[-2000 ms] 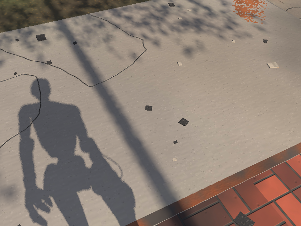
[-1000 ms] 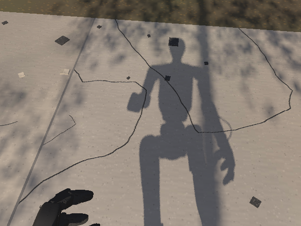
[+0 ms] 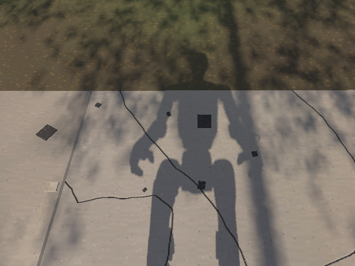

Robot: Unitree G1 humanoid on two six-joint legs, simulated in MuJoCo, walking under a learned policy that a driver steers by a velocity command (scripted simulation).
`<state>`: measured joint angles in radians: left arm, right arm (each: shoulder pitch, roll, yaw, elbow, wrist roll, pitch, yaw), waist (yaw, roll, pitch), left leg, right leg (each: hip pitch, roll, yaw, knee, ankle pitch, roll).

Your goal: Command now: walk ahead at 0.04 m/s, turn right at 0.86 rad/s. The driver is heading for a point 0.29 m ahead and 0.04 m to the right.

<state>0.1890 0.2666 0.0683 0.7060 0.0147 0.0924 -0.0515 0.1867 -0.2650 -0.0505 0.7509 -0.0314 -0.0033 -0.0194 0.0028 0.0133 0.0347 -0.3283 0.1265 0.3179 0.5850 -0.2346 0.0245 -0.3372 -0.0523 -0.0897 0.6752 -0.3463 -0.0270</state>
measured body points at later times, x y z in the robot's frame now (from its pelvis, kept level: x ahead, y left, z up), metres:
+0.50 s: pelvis +0.02 +0.01 +0.01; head +0.05 +0.02 +0.46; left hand +0.26 +0.22 -0.10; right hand +0.05 -0.29 -0.08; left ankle +0.07 +0.10 -0.73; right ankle +0.01 -0.10 -0.71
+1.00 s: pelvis +0.08 -0.04 +0.02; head +0.08 -0.06 +0.47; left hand +0.25 +0.17 -0.10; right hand +0.03 -0.32 -0.11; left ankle +0.13 +0.06 -0.67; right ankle -0.02 -0.10 -0.73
